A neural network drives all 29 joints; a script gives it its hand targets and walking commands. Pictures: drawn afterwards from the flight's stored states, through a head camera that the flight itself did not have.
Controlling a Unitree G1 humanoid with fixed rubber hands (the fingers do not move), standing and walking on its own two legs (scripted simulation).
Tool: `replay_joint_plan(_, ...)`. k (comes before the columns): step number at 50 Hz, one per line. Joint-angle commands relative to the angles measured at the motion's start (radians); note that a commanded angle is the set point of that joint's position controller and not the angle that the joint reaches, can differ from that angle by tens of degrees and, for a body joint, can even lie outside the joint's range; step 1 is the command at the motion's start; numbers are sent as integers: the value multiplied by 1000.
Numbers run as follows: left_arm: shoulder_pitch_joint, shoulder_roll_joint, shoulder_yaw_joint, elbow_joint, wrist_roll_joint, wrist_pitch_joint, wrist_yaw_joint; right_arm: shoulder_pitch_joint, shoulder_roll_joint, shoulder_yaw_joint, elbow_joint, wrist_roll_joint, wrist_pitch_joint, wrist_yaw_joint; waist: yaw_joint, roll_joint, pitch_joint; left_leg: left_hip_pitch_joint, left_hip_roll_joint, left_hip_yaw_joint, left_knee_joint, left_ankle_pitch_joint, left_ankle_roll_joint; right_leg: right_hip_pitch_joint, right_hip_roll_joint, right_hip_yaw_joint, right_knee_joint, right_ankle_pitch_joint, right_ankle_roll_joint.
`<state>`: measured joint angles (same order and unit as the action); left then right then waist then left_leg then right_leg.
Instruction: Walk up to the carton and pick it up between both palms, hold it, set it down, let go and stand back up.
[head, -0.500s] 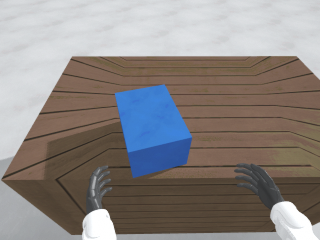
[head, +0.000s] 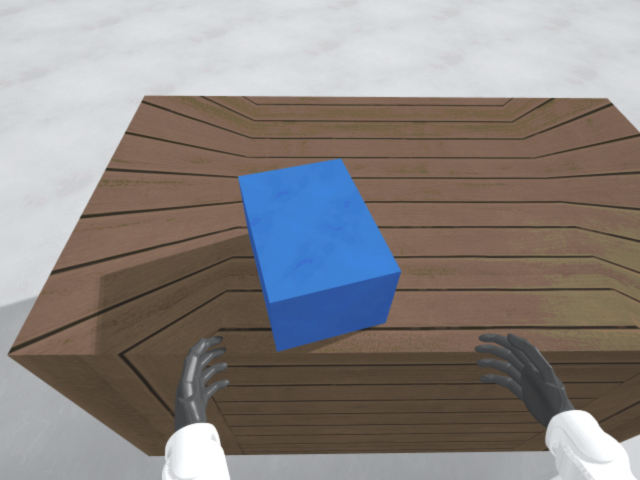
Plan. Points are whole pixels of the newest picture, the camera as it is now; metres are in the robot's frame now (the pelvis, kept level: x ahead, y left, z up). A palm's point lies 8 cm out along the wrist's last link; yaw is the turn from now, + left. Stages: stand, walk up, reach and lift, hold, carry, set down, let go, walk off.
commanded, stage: set down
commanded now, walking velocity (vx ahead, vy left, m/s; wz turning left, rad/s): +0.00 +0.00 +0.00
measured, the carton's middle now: (311, 248) +0.47 +0.04 -0.03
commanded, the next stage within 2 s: let go in 1.78 s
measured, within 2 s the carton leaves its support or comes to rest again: neither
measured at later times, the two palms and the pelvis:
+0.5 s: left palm (186, 436) +0.19 +0.18 -0.02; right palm (528, 418) +0.21 -0.24 -0.03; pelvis +0.01 +0.00 +0.00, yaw +0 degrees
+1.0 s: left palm (175, 447) +0.18 +0.20 -0.05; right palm (507, 427) +0.20 -0.22 -0.05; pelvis +0.01 +0.01 +0.00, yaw +0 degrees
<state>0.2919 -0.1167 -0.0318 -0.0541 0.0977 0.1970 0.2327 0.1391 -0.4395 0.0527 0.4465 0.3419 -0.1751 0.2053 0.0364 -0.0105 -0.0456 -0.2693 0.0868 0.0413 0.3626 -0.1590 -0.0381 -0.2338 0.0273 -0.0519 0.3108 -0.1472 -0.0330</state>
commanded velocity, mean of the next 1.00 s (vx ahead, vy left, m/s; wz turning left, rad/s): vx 0.00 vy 0.00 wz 0.00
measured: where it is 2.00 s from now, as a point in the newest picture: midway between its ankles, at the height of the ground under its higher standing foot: outside the picture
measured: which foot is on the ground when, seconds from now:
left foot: down 0.00-1.00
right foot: down 0.00-1.00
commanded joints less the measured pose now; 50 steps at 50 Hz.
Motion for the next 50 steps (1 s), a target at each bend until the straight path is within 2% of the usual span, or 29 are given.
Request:
replay_joint_plan(1, -30, 119, -42, -59, -20, -47, -36, 14, -131, -114, -132, -69, -26, -18, -42, -148, -88, 251, -87, -3, -57, 78, 54, 92, -33, 85, -62, 68, 3)
replay_joint_plan(15, 19, 196, 27, 30, -27, -105, -82, 87, -64, -80, -96, -105, -73, -60, -34, -153, -102, 220, -100, 10, -45, 131, 49, 158, -30, 87, -38, 209, 20)
replay_joint_plan(30, -36, 272, 71, 133, -53, -106, -125, 77, 19, -78, -35, -180, -44, -112, -33, -130, -28, 223, -99, 17, -60, 45, 52, 103, -47, 102, -69, 21, 33)
replay_joint_plan(36, -34, 293, 80, 158, -60, -102, -141, 82, 42, -80, -18, -205, -40, -130, -29, -115, -27, 235, -99, 20, -58, 49, 49, 102, -46, 97, -65, 16, 33)
replay_joint_plan(50, -14, 352, 118, 229, -59, -120, -196, 104, 99, -57, 42, -250, -81, -182, -27, -105, -64, 241, -108, 32, -25, 128, 45, 168, -39, 86, -23, 205, 47)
